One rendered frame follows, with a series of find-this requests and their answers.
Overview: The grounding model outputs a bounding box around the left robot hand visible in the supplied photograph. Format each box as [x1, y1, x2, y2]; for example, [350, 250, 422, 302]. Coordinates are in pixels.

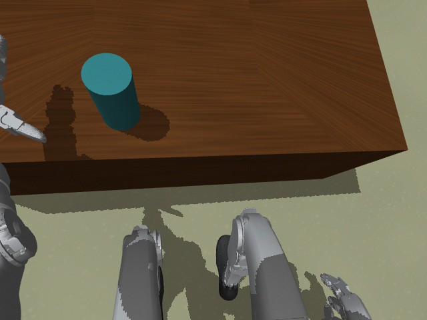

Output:
[0, 35, 47, 143]

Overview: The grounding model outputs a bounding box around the right robot foot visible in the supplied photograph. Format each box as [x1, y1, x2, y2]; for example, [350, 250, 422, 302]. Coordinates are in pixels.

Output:
[216, 235, 238, 301]

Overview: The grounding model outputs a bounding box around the left robot arm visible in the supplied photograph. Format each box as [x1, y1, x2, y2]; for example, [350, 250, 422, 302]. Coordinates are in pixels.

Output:
[0, 163, 37, 320]

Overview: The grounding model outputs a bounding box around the can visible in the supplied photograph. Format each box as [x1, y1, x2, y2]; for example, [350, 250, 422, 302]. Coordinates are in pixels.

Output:
[81, 53, 140, 131]

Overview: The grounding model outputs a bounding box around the right robot hand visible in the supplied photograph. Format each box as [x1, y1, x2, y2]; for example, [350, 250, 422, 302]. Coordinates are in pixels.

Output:
[320, 273, 372, 320]

